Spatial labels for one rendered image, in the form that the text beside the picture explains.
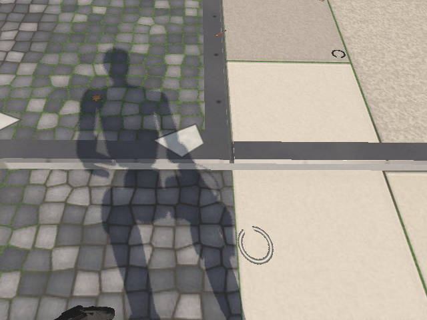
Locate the left robot hand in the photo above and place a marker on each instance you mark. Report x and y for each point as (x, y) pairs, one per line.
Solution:
(88, 313)

